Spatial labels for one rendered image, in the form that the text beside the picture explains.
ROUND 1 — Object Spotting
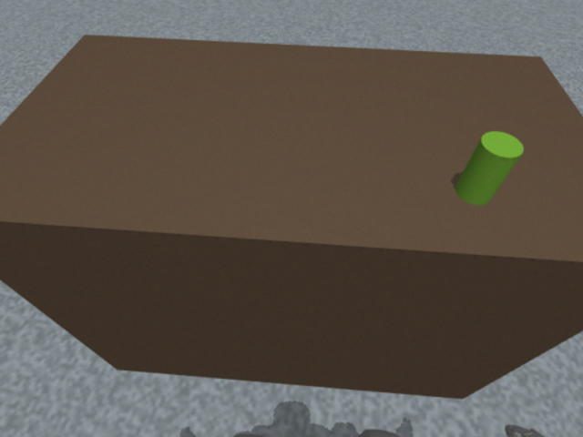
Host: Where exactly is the can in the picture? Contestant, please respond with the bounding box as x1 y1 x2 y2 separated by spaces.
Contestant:
455 131 524 205

